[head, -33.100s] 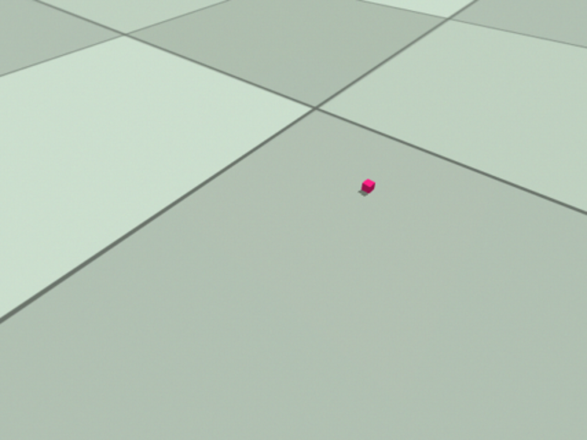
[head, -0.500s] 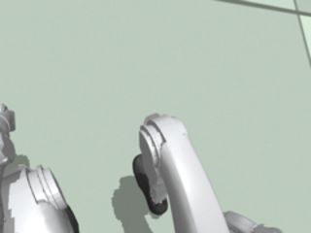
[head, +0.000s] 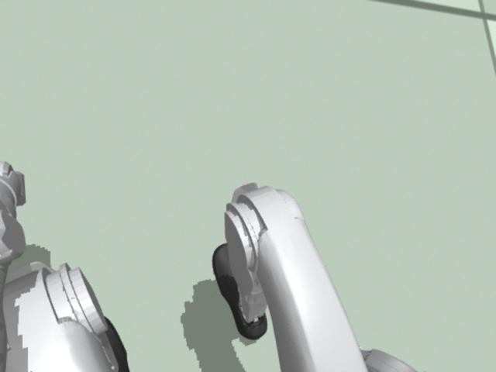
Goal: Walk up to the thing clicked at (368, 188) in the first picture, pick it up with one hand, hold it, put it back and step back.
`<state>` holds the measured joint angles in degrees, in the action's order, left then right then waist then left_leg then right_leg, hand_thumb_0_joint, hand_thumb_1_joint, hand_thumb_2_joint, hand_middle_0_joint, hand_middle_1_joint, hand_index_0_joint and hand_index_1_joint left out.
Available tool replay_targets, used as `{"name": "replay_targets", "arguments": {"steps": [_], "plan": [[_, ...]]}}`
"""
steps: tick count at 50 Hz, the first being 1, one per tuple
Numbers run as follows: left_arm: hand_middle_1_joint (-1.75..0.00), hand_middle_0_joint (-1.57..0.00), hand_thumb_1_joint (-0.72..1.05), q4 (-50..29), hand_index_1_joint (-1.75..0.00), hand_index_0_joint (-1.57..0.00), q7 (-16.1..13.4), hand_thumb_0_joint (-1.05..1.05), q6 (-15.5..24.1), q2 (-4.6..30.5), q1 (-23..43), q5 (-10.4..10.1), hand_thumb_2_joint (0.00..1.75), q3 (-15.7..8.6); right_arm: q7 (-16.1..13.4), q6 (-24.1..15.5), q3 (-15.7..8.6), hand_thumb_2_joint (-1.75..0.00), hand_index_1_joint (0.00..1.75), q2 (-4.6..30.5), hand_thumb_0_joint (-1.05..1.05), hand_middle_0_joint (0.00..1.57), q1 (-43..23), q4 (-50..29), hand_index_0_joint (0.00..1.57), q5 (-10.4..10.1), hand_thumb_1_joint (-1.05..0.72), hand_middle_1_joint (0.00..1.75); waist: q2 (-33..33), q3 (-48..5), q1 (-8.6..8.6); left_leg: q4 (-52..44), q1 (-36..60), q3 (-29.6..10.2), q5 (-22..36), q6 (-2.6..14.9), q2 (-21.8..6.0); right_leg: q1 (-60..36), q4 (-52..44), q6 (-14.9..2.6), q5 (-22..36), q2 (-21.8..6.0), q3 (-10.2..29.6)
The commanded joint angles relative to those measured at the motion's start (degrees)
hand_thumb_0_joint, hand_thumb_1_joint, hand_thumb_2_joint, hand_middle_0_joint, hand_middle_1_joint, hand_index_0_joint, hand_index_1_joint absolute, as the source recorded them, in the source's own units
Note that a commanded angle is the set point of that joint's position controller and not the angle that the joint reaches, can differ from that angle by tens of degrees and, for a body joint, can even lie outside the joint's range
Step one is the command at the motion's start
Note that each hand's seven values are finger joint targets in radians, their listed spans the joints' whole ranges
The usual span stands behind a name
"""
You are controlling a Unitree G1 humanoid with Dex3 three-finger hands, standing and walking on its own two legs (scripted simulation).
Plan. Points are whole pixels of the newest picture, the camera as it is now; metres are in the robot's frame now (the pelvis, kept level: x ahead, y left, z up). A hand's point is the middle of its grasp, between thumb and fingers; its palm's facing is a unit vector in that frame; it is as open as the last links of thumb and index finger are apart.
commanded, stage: settle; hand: left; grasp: from above
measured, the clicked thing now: out of the picture +0.45 +0.27 -0.28
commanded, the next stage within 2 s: lift in 0.50 s
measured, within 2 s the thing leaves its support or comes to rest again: leaves its support in 0.04 s
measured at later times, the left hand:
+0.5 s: hand out of the picture +0.44 +0.27 -0.13, palm faces -0.04 -0.48 -0.88, open 7.2 cm
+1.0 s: hand out of the picture +0.43 +0.29 -0.06, palm faces -0.02 -0.46 -0.89, open 7.4 cm
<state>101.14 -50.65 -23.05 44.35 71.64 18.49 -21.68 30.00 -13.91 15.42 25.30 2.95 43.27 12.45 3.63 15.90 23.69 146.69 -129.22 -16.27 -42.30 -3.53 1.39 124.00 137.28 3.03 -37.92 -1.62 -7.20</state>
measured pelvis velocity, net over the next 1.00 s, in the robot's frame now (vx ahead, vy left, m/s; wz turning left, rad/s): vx -0.01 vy -0.01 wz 0.06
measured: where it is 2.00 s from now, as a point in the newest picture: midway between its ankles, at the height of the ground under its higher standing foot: (186, 344)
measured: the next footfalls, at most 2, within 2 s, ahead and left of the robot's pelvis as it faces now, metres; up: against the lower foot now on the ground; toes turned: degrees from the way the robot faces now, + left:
none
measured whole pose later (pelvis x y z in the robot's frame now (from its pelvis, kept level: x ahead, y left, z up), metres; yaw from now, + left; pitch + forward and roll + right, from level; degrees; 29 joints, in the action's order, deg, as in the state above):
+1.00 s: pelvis -0.01 -0.01 +0.07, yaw +3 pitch +33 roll -5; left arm 89.2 -40.0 -32.5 31.5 65.9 30.4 -21.4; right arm 23.2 -12.6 0.2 19.2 9.2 54.0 7.3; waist -4.0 -4.7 14.9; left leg 130.7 -125.4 -7.7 -39.2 -2.5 -2.5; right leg 124.5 125.8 2.0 -34.9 -0.8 -1.7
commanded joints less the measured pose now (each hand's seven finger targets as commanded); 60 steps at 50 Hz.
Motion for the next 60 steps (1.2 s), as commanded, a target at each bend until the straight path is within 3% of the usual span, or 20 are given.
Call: {"name": "replay_targets", "arguments": {"steps": [1, 6, 7, 8, 12, 17, 18, 23, 29, 30, 31, 32, 35, 38, 42, 46, 48, 53, 56, 60], "plan": [[-0.33, -1.11, 0.81, -8.9, -0.32, -1.12, -1.2, 0.0, -0.5, 10.9, 18.4, 1.7, 0.37, 0.8, 0.0, 0.3, -5.4, -0.89, 0.3, 16.8, 0.0, 0.2, 10.2, 2.7, 0.2, -0.2, -0.89, 0.3, -24.7, -43.9, 4.03, -15.5, 25.2, 10.2, 10.4, 4.75, -0.9, -23.8, -13.1, -2.65, 16.7, 1.1, -8.3], [-0.3, -1.11, 0.83, -12.6, -0.29, -1.13, -0.2, 0.0, -2.9, 9.8, 19.0, 4.1, 0.33, 1.2, 0.3, 0.7, -7.1, -0.89, 0.3, 16.2, 0.0, 0.2, 11.8, 3.9, 0.2, -1.0, -0.89, 0.3, -26.1, -46.5, 3.03, -17.1, 26.7, 10.3, 12.2, 4.26, -1.3, -24.2, -13.7, -2.64, 18.8, 1.2, -7.4], [-0.3, -1.11, 0.83, -11.5, -0.29, -1.13, 0.4, 0.0, -3.5, 8.0, 17.4, 4.3, 0.34, 1.4, 0.3, 0.9, -7.3, -0.89, 0.3, 15.6, 0.0, 0.2, 12.3, 3.9, 0.2, -1.1, -0.88, 0.3, -25.4, -46.1, 3.02, -17.3, 26.8, 10.2, 12.4, 4.28, -1.3, -23.5, -13.7, -2.66, 18.8, 1.1, -7.1], [-0.3, -1.11, 0.83, -13.1, -0.28, -1.13, 0.7, 0.0, -3.8, 8.2, 17.8, 5.9, 0.33, 1.6, 0.5, 0.8, -8.2, -0.89, 0.3, 16.2, 0.0, 0.2, 13.9, 4.1, 0.2, -1.9, -0.88, 0.3, -26.3, -47.8, 2.58, -17.9, 26.4, 10.0, 12.9, 4.17, -1.5, -23.2, -14.3, -2.87, 19.2, 1.5, -6.8], [-0.31, -1.14, 0.87, -11.4, -0.3, -1.16, 3.0, 0.0, -5.2, 3.5, 17.5, 7.0, 0.36, 3.6, 0.4, 0.6, -9.4, -0.89, 0.3, 15.2, 0.0, 0.2, 15.8, 6.2, 0.2, -2.8, -0.88, 0.3, -23.8, -49.0, 2.27, -19.4, 25.8, 9.9, 14.0, 3.32, -1.7, -22.2, -15.7, -2.65, 19.8, 2.3, -6.6], [-0.33, -1.24, 0.96, -11.1, -0.32, -1.25, 3.8, 0.0, -6.5, 4.0, 17.8, 9.8, 0.46, 3.0, -0.4, -0.1, -10.5, -0.89, 0.3, 13.5, 0.0, 0.2, 18.0, 7.3, 0.2, -3.5, -0.88, 0.3, -20.9, -51.2, 0.62, -20.7, 23.6, 10.7, 12.6, 3.38, -2.0, -23.4, -18.2, -2.6, 17.6, 2.9, -5.2], [-0.31, -1.22, 0.95, -10.8, -0.3, -1.24, 3.9, 0.0, -6.5, 4.4, 20.2, 9.7, 0.41, 3.2, -0.8, -0.4, -10.8, -0.89, 0.3, 13.6, 0.0, 0.2, 17.0, 8.4, 0.2, -3.3, -0.88, 0.3, -20.3, -49.6, 1.16, -20.9, 22.6, 10.7, 10.2, 3.45, -2.1, -21.9, -18.7, -2.49, 15.2, 2.9, -5.1], [-0.27, -1.23, 0.95, -9.9, -0.27, -1.24, 4.2, 0.0, -5.7, 7.3, 20.9, 12.2, 0.4, 2.2, -2.4, -1.1, -12.0, -0.89, 0.3, 12.3, 0.0, 0.2, 16.8, 10.8, 0.2, -3.2, -0.88, 0.3, -19.9, -48.8, -0.32, -22.6, 21.8, 11.2, 6.4, 3.52, -1.9, -20.7, -20.9, -2.6, 8.4, 3.3, -3.9], [-0.29, -1.26, 0.92, -8.0, -0.29, -1.26, 4.8, 0.0, -5.6, 7.9, 20.5, 14.2, 0.42, 1.4, -3.7, -1.5, -13.2, -0.9, 0.3, 11.6, 0.0, 0.2, 16.7, 11.5, 0.2, -2.7, -0.9, 0.3, -20.4, -49.9, -1.5, -24.1, 23.7, 12.1, 7.1, 3.59, -2.2, -20.6, -22.5, -2.69, 7.9, 3.5, -3.1], [-0.32, -1.18, 0.84, -7.9, -0.31, -1.18, 4.9, 0.0, -5.8, 6.5, 19.9, 13.8, 0.46, 1.5, -3.7, -1.5, -13.5, -0.88, 0.3, 11.1, 0.0, 0.2, 16.5, 11.5, 0.2, -2.6, -0.86, 0.3, -19.5, -49.6, -1.23, -24.3, 23.9, 11.8, 7.3, 3.65, -2.2, -20.1, -22.5, -2.57, 8.1, 3.3, -3.4], [-0.3, -1.25, 0.91, -8.0, -0.31, -1.25, 4.9, 0.0, -5.9, 6.6, 20.4, 13.7, 0.44, 1.1, -3.8, -1.6, -13.7, -0.9, 0.3, 11.2, 0.0, 0.2, 17.3, 11.5, 0.2, -2.6, -0.9, 0.3, -19.9, -50.8, -1.47, -24.8, 24.2, 11.9, 8.0, 3.64, -2.3, -20.9, -22.6, -2.65, 9.0, 3.3, -3.2], [-0.33, -1.17, 0.83, -8.4, -0.32, -1.17, 5.2, 0.0, -6.0, 6.7, 20.5, 13.3, 0.48, 1.4, -4.0, -1.6, -13.9, -0.88, 0.3, 10.8, 0.0, 0.2, 16.0, 12.0, 0.2, -2.3, -0.86, 0.3, -19.7, -50.8, -1.7, -25.2, 24.3, 12.3, 7.8, 3.5, -2.2, -21.3, -22.5, -2.45, 8.5, 3.2, -3.4], [-0.37, -1.3, 0.96, -8.5, -0.38, -1.29, 6.1, 0.0, -7.0, 6.0, 19.4, 12.9, 0.58, 1.4, -4.4, -1.5, -14.6, -0.9, 0.3, 10.8, 0.0, 0.2, 16.3, 12.0, 0.2, -3.0, -0.89, 0.3, -21.4, -53.2, -2.95, -26.3, 26.2, 12.5, 8.2, 3.27, -2.4, -21.2, -22.9, -2.77, 8.9, 3.3, -3.0], [-0.38, -1.3, 0.97, -11.4, -0.39, -1.29, 7.2, 0.0, -7.6, 5.4, 20.0, 13.9, 0.58, 2.2, -4.8, -1.0, -15.0, -0.89, 0.3, 9.8, 0.0, 0.2, 16.8, 12.0, 0.2, -3.4, -0.89, 0.3, -21.6, -55.1, -3.82, -26.6, 26.1, 12.9, 8.8, 3.57, -2.4, -21.5, -23.3, -2.94, 9.9, 3.0, -2.3], [-0.36, -1.28, 0.94, -15.9, -0.37, -1.27, 7.6, 0.0, -8.3, 4.6, 18.0, 15.4, 0.55, 1.4, -5.5, -0.2, -17.2, -0.89, 0.3, 9.9, 0.0, 0.2, 17.0, 10.6, 0.2, -4.4, -0.89, 0.3, -24.8, -59.8, -5.77, -28.5, 31.4, 13.1, 10.5, 3.12, -2.7, -20.3, -23.0, -3.68, 12.4, 2.6, -2.0], [-0.38, -1.22, 0.86, -18.7, -0.39, -1.21, 8.1, 0.0, -8.8, 1.1, 14.9, 14.5, 0.57, 1.7, -6.8, 0.7, -19.2, -0.89, 0.3, 8.7, 0.0, 0.2, 17.2, 10.4, 0.2, -5.5, -0.89, 0.3, -22.5, -61.7, -7.47, -30.6, 31.1, 14.6, 9.5, 3.21, -2.4, -21.5, -25.8, -3.83, 10.5, 2.6, -0.5], [-0.39, -1.22, 0.87, -20.9, -0.4, -1.22, 8.8, 0.0, -9.3, -2.2, 14.6, 12.7, 0.55, 3.1, -7.5, 1.3, -19.2, -0.89, 0.3, 7.1, 0.0, 0.2, 16.2, 10.8, 0.2, -5.9, -0.89, 0.3, -20.4, -61.5, -7.73, -32.0, 32.1, 14.7, 8.7, 3.25, -2.4, -21.1, -27.1, -3.87, 9.6, 2.4, -0.3], [-0.39, -1.25, 0.9, -24.4, -0.4, -1.24, 9.4, 0.0, -11.1, -4.6, 12.6, 10.8, 0.58, 3.9, -9.7, 2.8, -20.5, -0.89, 0.3, 7.0, 0.0, 0.2, 16.6, 8.8, 0.2, -7.4, -0.89, 0.3, -16.0, -63.8, -9.65, -35.5, 34.2, 15.5, 8.7, 3.23, -2.3, -24.7, -31.2, -3.81, 8.8, 2.5, 1.3], [-0.4, -1.24, 0.9, -26.3, -0.41, -1.23, 11.0, 0.0, -12.4, -5.8, 11.4, 9.8, 0.59, 4.7, -11.3, 3.4, -20.0, -0.89, 0.3, 6.0, 0.0, 0.2, 16.3, 7.8, 0.2, -8.0, -0.88, 0.3, -12.8, -63.2, -10.2, -36.7, 34.3, 16.2, 8.8, 3.59, -2.0, -27.5, -34.1, -3.53, 7.9, 2.4, 2.7], [-0.39, -1.2, 0.85, -30.7, -0.4, -1.19, 12.7, 0.0, -14.4, -7.7, 8.9, 9.8, 0.59, 6.8, -13.8, 4.1, -19.7, -0.89, 0.3, 4.9, 0.0, 0.2, 15.0, 6.8, 0.2, -8.9, -0.89, 0.3, -11.0, -64.2, -11.89, -41.0, 37.8, 15.7, 8.6, 3.47, -2.0, -31.3, -37.7, -3.43, 7.1, 2.1, 3.3]]}}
